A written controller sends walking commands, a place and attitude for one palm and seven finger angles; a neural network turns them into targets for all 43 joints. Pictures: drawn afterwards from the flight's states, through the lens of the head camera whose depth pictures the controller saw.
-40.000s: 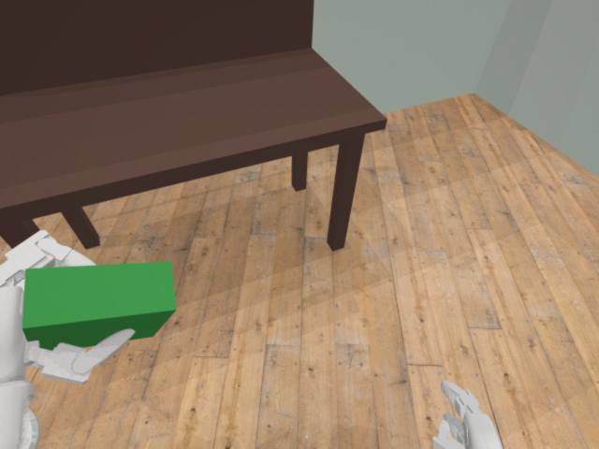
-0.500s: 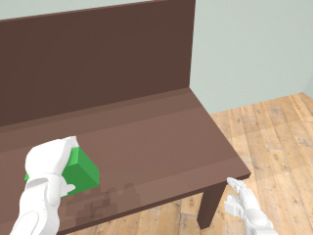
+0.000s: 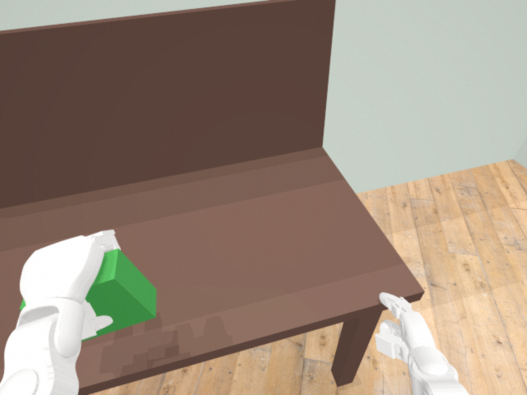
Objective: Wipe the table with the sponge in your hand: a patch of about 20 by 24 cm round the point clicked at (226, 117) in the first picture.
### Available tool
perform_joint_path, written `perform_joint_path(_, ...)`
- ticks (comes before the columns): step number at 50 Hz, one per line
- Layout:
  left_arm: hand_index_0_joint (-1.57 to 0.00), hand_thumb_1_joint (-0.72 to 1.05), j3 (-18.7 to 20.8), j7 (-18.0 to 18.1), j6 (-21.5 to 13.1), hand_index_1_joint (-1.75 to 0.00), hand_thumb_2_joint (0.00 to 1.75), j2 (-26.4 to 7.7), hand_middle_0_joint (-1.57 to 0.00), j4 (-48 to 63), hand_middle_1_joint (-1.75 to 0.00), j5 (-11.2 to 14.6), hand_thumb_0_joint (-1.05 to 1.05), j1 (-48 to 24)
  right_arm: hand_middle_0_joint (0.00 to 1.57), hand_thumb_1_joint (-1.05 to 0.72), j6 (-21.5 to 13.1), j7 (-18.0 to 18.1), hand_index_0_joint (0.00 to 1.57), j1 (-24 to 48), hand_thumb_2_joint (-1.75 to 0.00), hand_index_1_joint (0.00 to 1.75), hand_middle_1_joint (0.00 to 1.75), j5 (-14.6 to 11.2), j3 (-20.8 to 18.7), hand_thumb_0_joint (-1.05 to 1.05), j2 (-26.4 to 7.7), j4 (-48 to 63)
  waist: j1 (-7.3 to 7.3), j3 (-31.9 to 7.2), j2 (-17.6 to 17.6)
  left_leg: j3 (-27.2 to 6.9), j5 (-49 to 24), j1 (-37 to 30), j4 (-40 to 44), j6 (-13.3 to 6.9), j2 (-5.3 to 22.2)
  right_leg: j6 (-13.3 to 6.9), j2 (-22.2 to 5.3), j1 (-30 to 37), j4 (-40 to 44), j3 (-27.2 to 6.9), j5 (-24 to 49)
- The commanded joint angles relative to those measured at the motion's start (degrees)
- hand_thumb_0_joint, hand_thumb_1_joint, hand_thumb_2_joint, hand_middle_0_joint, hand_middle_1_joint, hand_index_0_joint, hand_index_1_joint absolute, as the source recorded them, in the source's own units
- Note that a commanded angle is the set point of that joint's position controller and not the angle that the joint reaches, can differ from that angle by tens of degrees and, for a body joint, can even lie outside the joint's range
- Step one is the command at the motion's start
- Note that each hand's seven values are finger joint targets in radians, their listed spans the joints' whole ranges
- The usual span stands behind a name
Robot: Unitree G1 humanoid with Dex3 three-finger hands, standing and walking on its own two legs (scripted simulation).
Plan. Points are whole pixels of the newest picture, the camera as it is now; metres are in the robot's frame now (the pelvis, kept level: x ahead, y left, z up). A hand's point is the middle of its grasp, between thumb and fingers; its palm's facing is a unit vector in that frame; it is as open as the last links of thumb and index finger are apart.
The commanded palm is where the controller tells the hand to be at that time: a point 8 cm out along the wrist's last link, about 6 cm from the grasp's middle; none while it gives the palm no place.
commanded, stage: bring the sponge back beside the body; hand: left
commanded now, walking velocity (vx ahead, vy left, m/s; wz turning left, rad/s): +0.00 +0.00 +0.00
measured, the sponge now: (104, 303) +0.19 +0.28 +0.06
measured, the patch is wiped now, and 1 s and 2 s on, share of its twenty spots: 1.00 1.00 1.00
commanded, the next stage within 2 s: step back with the hand held close in 0.22 s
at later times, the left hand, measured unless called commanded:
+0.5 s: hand (117, 273) +0.20 +0.24 +0.13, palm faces +0.30 -0.83 -0.48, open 9.4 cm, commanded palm +0.15 +0.28 +0.17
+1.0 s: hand (72, 296) +0.15 +0.27 +0.15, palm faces +0.38 -0.81 -0.45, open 9.4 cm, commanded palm +0.10 +0.30 +0.17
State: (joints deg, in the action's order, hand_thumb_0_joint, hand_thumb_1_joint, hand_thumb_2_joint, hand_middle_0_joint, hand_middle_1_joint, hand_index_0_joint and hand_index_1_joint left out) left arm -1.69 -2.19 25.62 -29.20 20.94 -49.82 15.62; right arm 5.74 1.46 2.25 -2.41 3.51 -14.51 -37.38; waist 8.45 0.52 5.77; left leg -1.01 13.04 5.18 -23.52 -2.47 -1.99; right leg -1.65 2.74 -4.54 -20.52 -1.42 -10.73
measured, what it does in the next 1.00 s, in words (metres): shifts its weight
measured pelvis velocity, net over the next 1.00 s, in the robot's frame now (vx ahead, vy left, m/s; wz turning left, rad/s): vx -0.05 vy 0.01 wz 0.04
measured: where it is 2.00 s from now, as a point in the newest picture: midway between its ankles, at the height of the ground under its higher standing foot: outside the picture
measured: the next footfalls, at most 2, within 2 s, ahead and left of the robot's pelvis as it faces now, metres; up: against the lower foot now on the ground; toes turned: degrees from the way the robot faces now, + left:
right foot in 1.56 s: -0.13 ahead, -0.14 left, +0.00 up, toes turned +4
left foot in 1.72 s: -0.07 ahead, +0.08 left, +0.00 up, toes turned -2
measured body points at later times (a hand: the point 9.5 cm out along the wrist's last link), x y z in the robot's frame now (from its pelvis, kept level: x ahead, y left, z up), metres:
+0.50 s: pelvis -0.01 +0.00 -0.01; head -0.01 +0.00 +0.44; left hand +0.18 +0.28 +0.16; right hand +0.23 -0.20 -0.06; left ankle +0.00 +0.09 -0.74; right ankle +0.01 -0.11 -0.74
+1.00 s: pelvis -0.05 +0.01 -0.02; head -0.04 +0.04 +0.43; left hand +0.13 +0.31 +0.17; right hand +0.12 -0.23 -0.09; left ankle +0.00 +0.09 -0.74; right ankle -0.01 -0.11 -0.74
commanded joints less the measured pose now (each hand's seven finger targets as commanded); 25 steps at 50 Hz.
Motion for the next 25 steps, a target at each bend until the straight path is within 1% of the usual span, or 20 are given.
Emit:
perform_joint_path(1, -1.20, 0.10, 8.85, 2.54, -1.56, -1.60, 1.30, -11.74, -1.20, 12.69, -1.60, -2.49, 0.00, -12.01, 0.20, -0.90, -3.94, 0.70, 0.20, 14.26, -0.90, 0.30, 0.30, 0.35, -1.83, 0.00, -5.22, 11.40, 0.19, -9.38, -0.01, -6.19, -10.44, -0.23, 3.41, -0.85, 0.98, -3.81, -0.54, 2.77, 2.64, -6.17, 4.43)
perform_joint_path(2, -1.20, 0.10, 8.54, 2.77, -1.84, -1.60, 1.30, -11.26, -1.20, 12.15, -1.60, -2.17, 0.00, -10.72, 0.20, -0.90, -4.09, 0.63, 0.20, 14.04, -0.90, 0.30, 0.30, 0.15, -2.00, 0.00, -4.94, 10.86, -0.55, -7.89, -1.25, -6.26, -10.38, -0.26, 3.40, -0.45, 1.28, -3.54, -0.65, 1.26, 3.24, -6.79, 3.53)
perform_joint_path(3, -1.20, 0.10, 8.73, 2.59, -1.49, -1.60, 1.30, -11.26, -1.20, 10.01, -1.60, -2.18, 0.00, -10.11, 0.20, -0.90, -3.76, 0.74, 0.20, 13.75, -0.90, 0.30, 0.30, 0.36, -1.93, 0.00, -5.52, 10.51, -0.15, -7.11, -1.55, -6.12, -10.17, -0.05, 3.66, -0.58, 1.31, -3.65, -0.51, 1.11, 3.42, -5.88, 3.62)
perform_joint_path(5, -1.20, 0.10, 10.67, 3.29, -1.94, -1.60, 1.30, -13.34, -1.20, 13.48, -1.60, -2.05, 0.00, -11.18, 0.20, -0.90, -4.12, 0.65, 0.20, 14.67, -0.90, 0.30, 0.30, 0.25, -2.30, 0.00, -5.53, 10.87, -0.31, -8.10, 0.07, -6.55, -9.07, 0.40, 3.77, -0.37, 1.46, -3.86, -0.24, 1.95, 3.08, -8.16, 2.98)
perform_joint_path(6, -1.20, 0.10, 9.61, 3.07, -1.63, -1.60, 1.30, -12.18, -1.20, 12.76, -1.60, -2.45, 0.00, -11.94, 0.20, -0.90, -4.27, 0.65, 0.20, 14.37, -0.90, 0.30, 0.30, 0.37, -1.85, 0.00, -5.35, 11.29, 0.34, -9.33, 0.52, -6.19, -9.67, 0.29, 3.48, -0.75, 0.96, -3.88, -0.51, 2.91, 2.71, -6.49, 3.73)
perform_joint_path(8, -1.20, 0.10, 9.56, 3.25, -1.60, -1.60, 1.30, -11.64, -1.20, 10.85, -1.60, -2.19, 0.00, -9.97, 0.20, -0.90, -4.19, 0.61, 0.20, 13.79, -0.90, 0.30, 0.30, 0.48, -2.10, 0.00, -5.51, 10.54, 0.30, -8.44, -0.31, -6.01, -10.79, 0.07, 3.56, -0.50, 1.16, -3.84, -0.57, 2.25, 2.91, -5.96, 4.71)
perform_joint_path(10, -1.20, 0.10, 10.57, 3.64, -1.78, -1.60, 1.30, -12.80, -1.20, 13.21, -1.60, -1.83, 0.00, -10.54, 0.20, -0.90, -4.42, 0.54, 0.20, 14.49, -0.90, 0.30, 0.30, 0.21, -2.41, 0.00, -5.53, 10.69, -0.27, -8.45, -0.29, -6.58, -9.68, 0.22, 3.65, -0.31, 1.46, -3.89, -0.19, 1.98, 3.01, -8.11, 3.63)
perform_joint_path(11, -1.20, 0.10, 9.50, 3.42, -1.48, -1.60, 1.30, -11.65, -1.20, 12.96, -1.60, -2.18, 0.00, -11.18, 0.20, -0.90, -4.51, 0.45, 0.20, 14.16, -0.90, 0.30, 0.30, 0.34, -2.04, 0.00, -5.42, 11.00, 0.30, -9.78, 0.66, -6.15, -10.62, 0.03, 3.36, -0.67, 1.06, -3.93, -0.39, 2.97, 2.53, -6.37, 4.86)
perform_joint_path(12, -1.20, 0.10, 9.15, 3.60, -1.60, -1.60, 1.30, -11.30, -1.20, 12.69, -1.60, -1.76, 0.00, -10.27, 0.20, -0.90, -4.62, 0.41, 0.20, 13.96, -0.90, 0.30, 0.30, 0.18, -2.21, 0.00, -5.06, 10.65, -0.34, -8.60, -0.48, -6.16, -10.89, 0.04, 3.27, -0.30, 1.18, -3.68, -0.61, 1.85, 2.87, -7.03, 4.62)
perform_joint_path(13, -1.20, 0.10, 8.99, 3.26, -1.05, -1.60, 1.30, -10.87, -1.20, 9.79, -1.60, -1.56, 0.00, -8.80, 0.20, -0.90, -4.35, 0.52, 0.20, 13.67, -0.90, 0.30, 0.30, 0.32, -2.16, 0.00, -5.53, 10.44, 0.00, -7.42, -1.65, -5.94, -10.50, 0.38, 3.24, -0.42, 1.09, -3.69, -0.65, 1.34, 3.16, -6.13, 4.53)
perform_joint_path(15, -1.20, 0.10, 10.32, 3.49, -1.29, -1.60, 1.30, -12.24, -1.20, 12.42, -1.60, -1.18, 0.00, -9.74, 0.20, -0.90, -4.51, 0.60, 0.20, 14.29, -0.90, 0.30, 0.30, 0.18, -2.43, 0.00, -5.60, 10.57, -0.43, -8.08, -2.12, -6.35, -9.65, 0.43, 3.43, -0.30, 1.33, -3.71, -0.30, 1.58, 3.24, -8.10, 3.63)
perform_joint_path(16, -1.20, 0.10, 8.91, 3.09, -0.96, -1.60, 1.30, -11.26, -1.20, 12.22, -1.60, -1.63, 0.00, -11.00, 0.20, -0.90, -4.57, 0.57, 0.20, 14.19, -0.90, 0.30, 0.30, 0.18, -1.98, 0.00, -5.57, 11.08, 0.00, -8.69, -0.33, -6.09, -9.74, 0.35, 3.32, -0.68, 1.04, -3.67, -0.57, 1.95, 2.88, -6.31, 3.89)
perform_joint_path(17, -1.20, 0.10, 8.00, 3.36, -0.79, -1.60, 1.30, -10.01, -1.20, 7.55, -1.60, -1.87, 0.00, -10.75, 0.20, -0.90, -4.47, 0.80, 0.20, 13.16, -0.90, 0.30, 0.30, 0.05, -2.09, 0.00, -5.42, 9.85, -1.20, -6.22, -2.96, -5.78, -9.34, 1.26, 3.34, -0.17, 1.25, -3.48, -0.54, -0.23, 3.40, -6.52, 2.75)
perform_joint_path(18, -1.20, 0.10, 21.39, 4.84, -14.73, -1.60, 1.30, -2.63, -1.20, 21.97, -1.60, 49.22, 0.00, -18.95, 0.20, -0.90, -4.62, 1.49, 0.20, 1.95, -0.90, 0.30, 0.30, -0.30, -2.83, 0.00, -3.48, 23.48, -6.97, 2.16, -11.82, -5.97, -0.85, 2.90, -0.60, -1.39, 1.98, -2.22, -1.41, -10.37, 4.89, -8.26, 9.89)
perform_joint_path(19, -1.20, 0.10, 23.51, 5.76, -19.13, -1.60, 1.30, -7.35, -1.20, 9.86, -1.60, 49.87, 0.00, -6.05, 0.20, -0.90, -5.43, 1.92, 0.20, -0.44, -0.90, 0.30, 0.30, 0.52, -1.50, 0.00, -4.02, 19.06, -5.70, -1.84, -15.52, -6.12, -0.05, 2.27, -1.69, -1.38, 1.80, -1.83, -3.39, -10.53, 3.67, -6.58, 9.56)
perform_joint_path(20, -1.20, 0.10, 27.27, 6.73, -22.70, -1.60, 1.30, -8.11, -1.20, 14.02, -1.60, 52.36, 0.00, -3.22, 0.20, -0.90, -5.62, 2.57, 0.20, -4.04, -0.90, 0.30, 0.30, 0.62, -2.29, 0.00, -4.44, 18.84, -5.51, -3.98, -16.83, -7.03, -1.50, 1.32, -2.83, -0.80, 1.94, -1.45, -5.27, -10.51, 3.71, -7.70, 10.12)
perform_joint_path(21, -1.20, 0.10, 24.50, 6.82, -25.30, -1.60, 1.30, -5.07, -1.20, 17.47, -1.60, 53.31, 0.00, -1.94, 0.20, -0.90, -5.67, 2.78, 0.20, -4.32, -0.90, 0.30, 0.30, 0.89, -2.17, 0.00, -4.40, 17.96, -6.12, -7.89, -13.57, -6.47, -3.06, 1.20, -4.47, -0.98, 2.84, -1.12, -7.42, -9.41, 1.91, -6.24, 11.44)
perform_joint_path(23, -1.20, 0.10, 26.08, 8.25, -28.87, -1.60, 1.30, -5.32, -1.20, 24.85, -1.60, 54.78, 0.00, 1.77, 0.20, -0.90, -6.49, 3.65, 0.20, -4.82, -0.90, 0.30, 0.30, 1.36, -2.98, 0.00, -5.66, 17.52, -6.60, -12.62, -1.05, -6.66, -8.66, 1.51, -5.10, -1.01, 4.68, -1.18, -9.15, -8.26, -2.36, -5.70, 16.40)
perform_joint_path(24, -1.20, 0.10, 26.85, 8.84, -29.92, -1.60, 1.30, -5.09, -1.20, 26.53, -1.60, 55.24, 0.00, 4.81, 0.20, -0.90, -6.73, 3.81, 0.20, -5.34, -0.90, 0.30, 0.30, 1.39, -3.45, 0.00, -5.86, 17.46, -6.54, -13.70, 1.97, -7.49, -12.28, 3.13, -5.01, -0.88, 5.62, -0.98, -9.18, -7.37, -4.20, -5.35, 17.12)
perform_joint_path(25, -1.20, 0.10, 29.26, 9.28, -30.77, -1.60, 1.30, -7.14, -1.20, 27.33, -1.60, 55.50, 0.00, 6.76, 0.20, -0.90, -7.14, 3.85, 0.20, -5.56, -0.90, 0.30, 0.30, 1.72, -3.58, 0.00, -6.44, 16.86, -6.32, -12.97, 3.39, -8.81, -14.99, 4.29, -4.35, -0.70, 6.40, -0.74, -8.28, -7.63, -5.38, -4.67, 15.74)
